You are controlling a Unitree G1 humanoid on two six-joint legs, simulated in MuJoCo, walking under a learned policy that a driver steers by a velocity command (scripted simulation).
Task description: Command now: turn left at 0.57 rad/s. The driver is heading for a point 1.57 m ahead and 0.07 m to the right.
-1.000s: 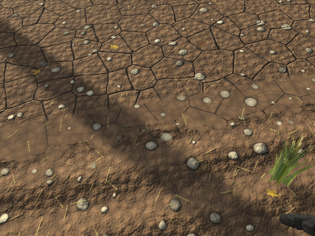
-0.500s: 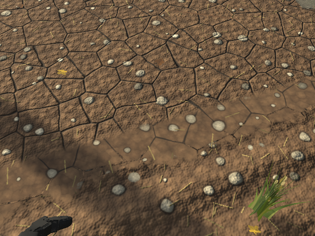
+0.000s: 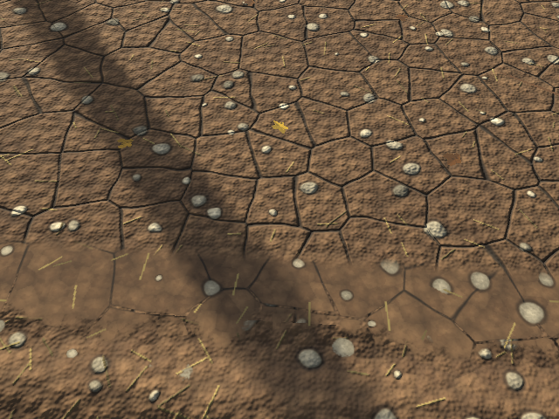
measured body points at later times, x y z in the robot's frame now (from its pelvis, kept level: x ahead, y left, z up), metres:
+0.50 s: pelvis +0.01 +0.00 +0.00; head +0.04 -0.01 +0.45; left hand +0.10 +0.30 -0.09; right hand +0.24 -0.23 -0.09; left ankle +0.01 +0.11 -0.73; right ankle +0.04 -0.13 -0.73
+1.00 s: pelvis +0.01 -0.02 +0.00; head +0.04 -0.03 +0.45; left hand +0.15 +0.28 -0.08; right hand +0.16 -0.29 -0.11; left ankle -0.02 +0.12 -0.73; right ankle +0.01 -0.12 -0.70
